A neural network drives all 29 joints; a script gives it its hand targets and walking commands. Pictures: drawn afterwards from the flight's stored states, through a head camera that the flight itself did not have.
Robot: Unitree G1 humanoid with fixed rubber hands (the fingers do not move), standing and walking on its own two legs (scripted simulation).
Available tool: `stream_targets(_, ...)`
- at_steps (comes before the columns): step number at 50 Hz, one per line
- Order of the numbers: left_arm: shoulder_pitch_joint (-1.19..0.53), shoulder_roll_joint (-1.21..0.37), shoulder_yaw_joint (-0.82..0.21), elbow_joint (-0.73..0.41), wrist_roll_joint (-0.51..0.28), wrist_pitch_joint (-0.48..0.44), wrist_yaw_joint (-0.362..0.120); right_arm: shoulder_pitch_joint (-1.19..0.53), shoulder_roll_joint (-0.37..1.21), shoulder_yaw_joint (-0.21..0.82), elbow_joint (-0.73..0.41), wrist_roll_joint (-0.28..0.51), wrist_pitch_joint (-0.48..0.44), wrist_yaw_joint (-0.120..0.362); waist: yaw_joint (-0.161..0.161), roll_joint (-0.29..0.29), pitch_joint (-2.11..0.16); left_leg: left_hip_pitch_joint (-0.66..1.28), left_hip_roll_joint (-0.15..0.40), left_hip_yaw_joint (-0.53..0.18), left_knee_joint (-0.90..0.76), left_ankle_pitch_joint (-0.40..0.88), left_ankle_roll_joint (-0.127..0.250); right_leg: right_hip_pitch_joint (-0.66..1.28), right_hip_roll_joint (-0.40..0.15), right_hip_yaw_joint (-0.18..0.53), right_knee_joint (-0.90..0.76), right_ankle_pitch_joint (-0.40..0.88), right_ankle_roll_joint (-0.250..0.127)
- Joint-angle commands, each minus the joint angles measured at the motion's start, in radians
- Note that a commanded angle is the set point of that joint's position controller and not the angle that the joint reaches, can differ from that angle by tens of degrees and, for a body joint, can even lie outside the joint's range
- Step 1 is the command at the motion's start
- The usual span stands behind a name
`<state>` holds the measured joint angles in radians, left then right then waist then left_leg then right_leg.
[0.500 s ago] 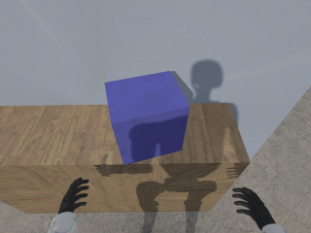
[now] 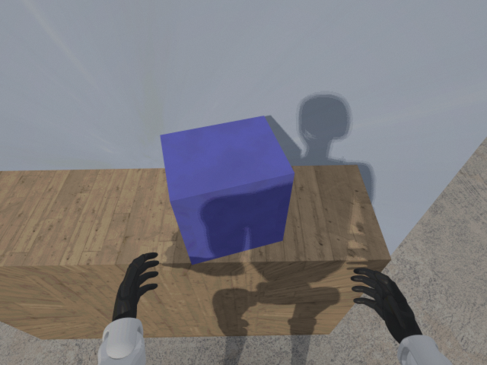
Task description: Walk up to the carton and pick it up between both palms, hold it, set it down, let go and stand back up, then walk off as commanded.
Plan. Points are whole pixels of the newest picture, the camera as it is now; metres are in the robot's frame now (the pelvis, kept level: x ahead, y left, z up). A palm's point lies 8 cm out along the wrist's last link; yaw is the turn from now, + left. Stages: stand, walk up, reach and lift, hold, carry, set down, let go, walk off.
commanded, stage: reach and lift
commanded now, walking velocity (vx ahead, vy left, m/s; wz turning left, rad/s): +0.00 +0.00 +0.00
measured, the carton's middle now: (226, 192) +0.44 +0.04 -0.01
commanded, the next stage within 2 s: none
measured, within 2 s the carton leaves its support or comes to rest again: neither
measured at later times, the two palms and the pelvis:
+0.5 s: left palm (132, 295) +0.22 +0.18 +0.01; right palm (387, 276) +0.25 -0.23 +0.00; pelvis +0.00 -0.01 +0.00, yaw +0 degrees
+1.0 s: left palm (118, 244) +0.28 +0.20 +0.06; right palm (375, 221) +0.32 -0.21 +0.06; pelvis +0.01 -0.01 +0.01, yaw -1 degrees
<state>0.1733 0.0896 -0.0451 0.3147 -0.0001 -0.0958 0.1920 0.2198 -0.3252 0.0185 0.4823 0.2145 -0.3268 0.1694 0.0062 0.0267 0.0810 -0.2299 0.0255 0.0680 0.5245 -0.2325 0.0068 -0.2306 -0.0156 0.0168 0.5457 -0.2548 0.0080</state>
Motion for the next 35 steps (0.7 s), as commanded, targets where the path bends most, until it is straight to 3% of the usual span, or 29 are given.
stream_targets(1, -0.042, 0.017, 0.009, -0.273, -0.124, -0.076, 0.041, -0.156, -0.203, -0.047, -0.294, 0.086, -0.065, 0.006, 0.124, -0.167, -0.252, 0.133, -0.016, -0.016, -0.175, 0.074, -0.023, -0.03, 0.083, -0.034, -0.182, -0.014, -0.063)
stream_targets(10, -0.17, 0.023, 0.017, -0.297, -0.15, -0.049, 0.067, -0.268, -0.192, -0.036, -0.343, 0.097, -0.02, -0.014, 0.137, -0.184, -0.24, 0.075, -0.016, -0.006, -0.193, -0.023, -0.009, -0.032, 0.076, -0.007, -0.182, -0.07, -0.056)
stream_targets(19, -0.262, 0.057, 0.04, -0.341, -0.166, 0.003, 0.07, -0.374, -0.165, -0.016, -0.353, 0.099, 0.043, -0.039, 0.142, -0.178, -0.262, 0.07, -0.022, 0.005, -0.191, 0.024, -0.012, 0.002, 0.075, 0.008, -0.181, -0.023, -0.05)
stream_targets(25, -0.341, 0.073, 0.06, -0.409, -0.176, 0.058, 0.07, -0.459, -0.167, -0.006, -0.374, 0.115, 0.093, -0.055, 0.145, -0.155, -0.304, 0.095, -0.018, 0.003, -0.188, 0.087, -0.022, 0.026, 0.079, 0.012, -0.189, 0.031, -0.055)
stream_targets(35, -0.397, 0.093, 0.112, -0.481, -0.183, 0.18, 0.045, -0.561, -0.193, 0.006, -0.425, 0.144, 0.156, -0.092, 0.155, -0.127, -0.383, 0.167, -0.02, 0.003, -0.163, 0.32, -0.046, 0.095, 0.101, 0.003, -0.202, 0.209, -0.06)
